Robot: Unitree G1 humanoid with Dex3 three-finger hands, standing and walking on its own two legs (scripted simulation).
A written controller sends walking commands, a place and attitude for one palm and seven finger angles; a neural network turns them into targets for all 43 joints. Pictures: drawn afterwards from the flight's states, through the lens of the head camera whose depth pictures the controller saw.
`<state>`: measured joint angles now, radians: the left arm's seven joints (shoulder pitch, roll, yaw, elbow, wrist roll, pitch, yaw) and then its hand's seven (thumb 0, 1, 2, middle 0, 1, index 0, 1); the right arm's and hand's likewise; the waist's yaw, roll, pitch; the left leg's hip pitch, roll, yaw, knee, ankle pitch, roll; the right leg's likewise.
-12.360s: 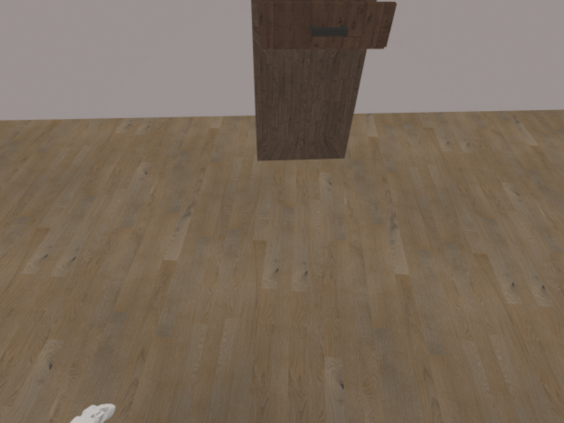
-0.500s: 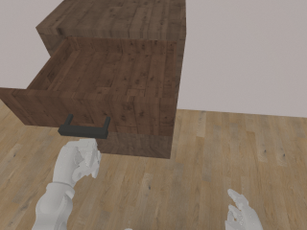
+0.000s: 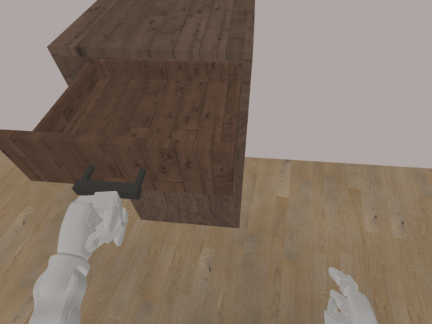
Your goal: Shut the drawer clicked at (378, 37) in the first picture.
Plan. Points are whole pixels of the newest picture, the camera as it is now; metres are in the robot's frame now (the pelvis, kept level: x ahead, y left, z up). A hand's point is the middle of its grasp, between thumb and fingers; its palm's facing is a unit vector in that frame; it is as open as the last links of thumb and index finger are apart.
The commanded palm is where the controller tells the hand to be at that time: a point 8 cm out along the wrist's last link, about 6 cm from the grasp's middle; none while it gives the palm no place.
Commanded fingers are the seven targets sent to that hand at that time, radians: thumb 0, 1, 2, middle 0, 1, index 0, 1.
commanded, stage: push the drawer shut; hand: left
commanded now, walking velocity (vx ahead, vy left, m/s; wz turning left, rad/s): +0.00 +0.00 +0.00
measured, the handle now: (111, 180) +0.36 +0.21 +0.08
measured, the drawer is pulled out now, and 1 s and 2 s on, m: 0.28 0.18 0.05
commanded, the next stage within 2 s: none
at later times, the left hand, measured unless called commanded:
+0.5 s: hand (131, 199) +0.32 +0.17 +0.07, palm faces -0.09 -0.99 -0.05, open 3.2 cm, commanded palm +0.31 +0.23 +0.08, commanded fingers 0.00 0.90 0.90 -1.40 -1.60 -1.40 -1.60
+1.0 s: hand (142, 171) +0.39 +0.16 +0.07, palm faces -0.08 -1.00 -0.05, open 3.3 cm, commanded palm +0.37 +0.22 +0.08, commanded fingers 0.00 0.90 0.90 -1.40 -1.60 -1.40 -1.60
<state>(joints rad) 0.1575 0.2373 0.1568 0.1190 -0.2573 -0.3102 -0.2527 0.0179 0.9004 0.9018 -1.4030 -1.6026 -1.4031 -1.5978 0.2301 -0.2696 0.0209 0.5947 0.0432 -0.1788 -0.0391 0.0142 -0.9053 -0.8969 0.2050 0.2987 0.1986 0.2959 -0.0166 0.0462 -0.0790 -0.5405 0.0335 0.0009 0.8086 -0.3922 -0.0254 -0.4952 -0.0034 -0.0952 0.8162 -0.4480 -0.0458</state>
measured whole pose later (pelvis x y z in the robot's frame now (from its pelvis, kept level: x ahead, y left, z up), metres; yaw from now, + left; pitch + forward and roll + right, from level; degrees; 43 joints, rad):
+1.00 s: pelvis -0.01 +0.02 +0.00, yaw -1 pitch +10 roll +0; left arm -0.42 0.26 0.16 0.69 -0.18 -0.33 -0.17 0.03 0.85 0.92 -1.40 -1.60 -1.40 -1.60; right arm 0.30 -0.26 0.02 0.65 0.03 -0.06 -0.02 0.01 -0.91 -0.90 0.21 0.30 0.20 0.30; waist -0.07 0.02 -0.06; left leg -0.61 0.02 0.03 0.81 -0.37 0.01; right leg -0.57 -0.02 -0.06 0.81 -0.41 -0.02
